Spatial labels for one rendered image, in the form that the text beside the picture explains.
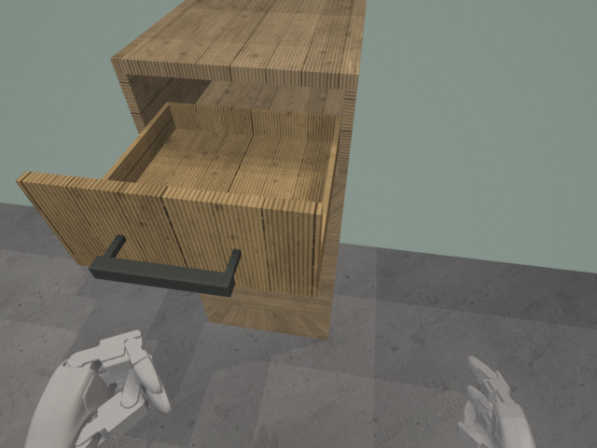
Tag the left robot hand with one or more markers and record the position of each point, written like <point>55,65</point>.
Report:
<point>76,392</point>

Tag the cabinet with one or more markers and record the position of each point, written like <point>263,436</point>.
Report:
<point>285,55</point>

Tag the drawer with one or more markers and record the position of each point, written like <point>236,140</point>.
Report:
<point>200,181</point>

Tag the right robot hand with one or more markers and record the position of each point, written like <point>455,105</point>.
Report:
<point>504,423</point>

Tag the handle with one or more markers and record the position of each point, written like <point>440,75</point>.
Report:
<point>108,267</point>

